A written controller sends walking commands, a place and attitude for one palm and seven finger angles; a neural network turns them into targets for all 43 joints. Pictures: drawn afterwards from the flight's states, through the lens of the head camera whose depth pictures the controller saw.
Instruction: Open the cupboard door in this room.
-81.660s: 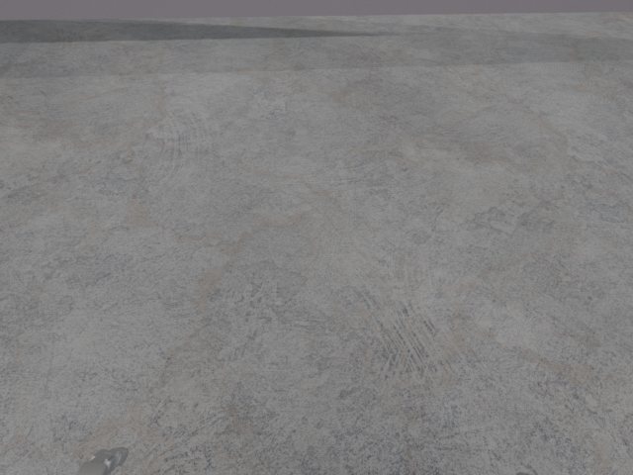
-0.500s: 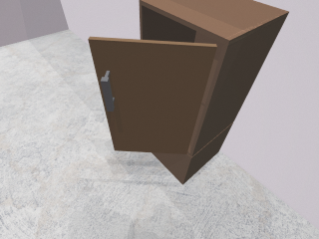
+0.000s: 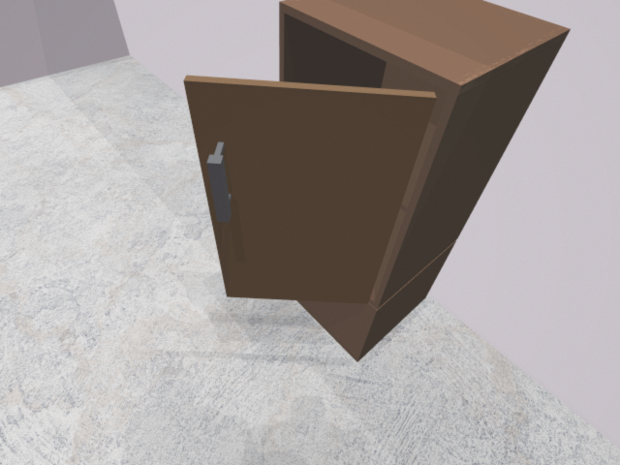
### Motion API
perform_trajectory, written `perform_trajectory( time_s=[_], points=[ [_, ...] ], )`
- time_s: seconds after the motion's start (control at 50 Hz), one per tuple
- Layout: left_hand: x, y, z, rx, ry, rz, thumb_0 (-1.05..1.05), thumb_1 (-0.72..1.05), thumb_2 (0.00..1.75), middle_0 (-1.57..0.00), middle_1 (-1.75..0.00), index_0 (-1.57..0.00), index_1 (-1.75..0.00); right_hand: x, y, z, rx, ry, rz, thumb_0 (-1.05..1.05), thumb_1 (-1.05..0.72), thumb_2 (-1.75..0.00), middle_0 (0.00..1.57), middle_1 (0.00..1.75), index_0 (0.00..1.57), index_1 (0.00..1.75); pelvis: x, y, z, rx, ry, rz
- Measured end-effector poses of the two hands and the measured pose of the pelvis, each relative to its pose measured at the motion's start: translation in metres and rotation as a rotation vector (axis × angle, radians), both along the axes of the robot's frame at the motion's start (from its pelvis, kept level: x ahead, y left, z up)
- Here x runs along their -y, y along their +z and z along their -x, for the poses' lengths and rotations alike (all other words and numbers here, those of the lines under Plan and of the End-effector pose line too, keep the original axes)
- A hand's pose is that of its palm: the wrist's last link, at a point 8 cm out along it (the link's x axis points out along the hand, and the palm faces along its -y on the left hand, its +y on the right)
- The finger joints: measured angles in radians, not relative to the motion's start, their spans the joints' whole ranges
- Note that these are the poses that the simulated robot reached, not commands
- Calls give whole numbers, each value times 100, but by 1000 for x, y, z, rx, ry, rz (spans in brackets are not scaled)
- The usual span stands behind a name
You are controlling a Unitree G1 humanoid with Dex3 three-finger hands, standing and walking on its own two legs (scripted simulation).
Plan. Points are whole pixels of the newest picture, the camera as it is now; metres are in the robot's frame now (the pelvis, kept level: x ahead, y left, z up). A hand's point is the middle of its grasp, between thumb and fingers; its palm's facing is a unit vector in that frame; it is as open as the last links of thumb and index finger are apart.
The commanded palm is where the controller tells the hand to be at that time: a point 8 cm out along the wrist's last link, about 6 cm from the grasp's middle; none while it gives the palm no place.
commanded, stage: look again from close up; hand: left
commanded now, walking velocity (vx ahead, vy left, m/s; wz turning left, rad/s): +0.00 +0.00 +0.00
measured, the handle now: (222, 182) +0.55 +0.20 +0.03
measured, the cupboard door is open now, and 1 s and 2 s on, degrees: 47 47 47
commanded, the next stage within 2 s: raise the hand with hooked fingers in 0.48 s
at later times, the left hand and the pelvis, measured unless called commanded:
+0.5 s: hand out of the picture +0.00 +0.14 -0.17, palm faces +0.02 -0.97 -0.23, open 7.4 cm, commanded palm none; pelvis +0.00 -0.04 +0.00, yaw +1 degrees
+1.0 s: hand out of the picture +0.14 +0.14 -0.06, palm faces +0.07 -1.00 +0.00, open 8.5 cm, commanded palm +0.12 +0.21 -0.04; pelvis -0.02 -0.07 -0.06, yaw +2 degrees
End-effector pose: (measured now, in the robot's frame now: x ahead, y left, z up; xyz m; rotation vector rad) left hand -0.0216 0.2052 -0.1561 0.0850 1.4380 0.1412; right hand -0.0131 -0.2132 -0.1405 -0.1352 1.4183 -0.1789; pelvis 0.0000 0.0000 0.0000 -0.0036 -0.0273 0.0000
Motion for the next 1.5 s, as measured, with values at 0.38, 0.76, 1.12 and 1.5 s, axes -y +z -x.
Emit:
perform_trajectory(
  time_s=[0.38, 0.76, 1.12, 1.5],
  points=[
    [-1, 17, -8, 58, -34, -102, 0, 91, 90, -20, -29, -20, -30, 32, -15, -15, 85, 51, -40, 2, -93, -90, 20, 30, 19, 30, 23, -4, 6, -7, 10, -14],
    [7, 138, -164, 994, 94, -193, 2, 89, 87, -20, -33, -20, -34, 91, 17, -101, 523, 74, 90, 2, -92, -90, 20, 30, 20, 30, 54, -11, 5, -53, 44, -7],
    [-15, 115, -111, 1398, 9, -118, 1, 47, 72, -23, -57, -23, -58, 79, 30, -225, 912, 316, 127, 1, -91, -90, 20, 30, 19, 30, 65, -81, 28, -233, 60, 29],
    [-59, 161, -172, 1399, -64, -89, 0, 3, 53, -26, -86, -26, -86, 55, 3, -110, 657, 161, 90, 2, -90, -90, 21, 30, 20, 30, 33, -61, 37, -212, 34, 35]
  ],
)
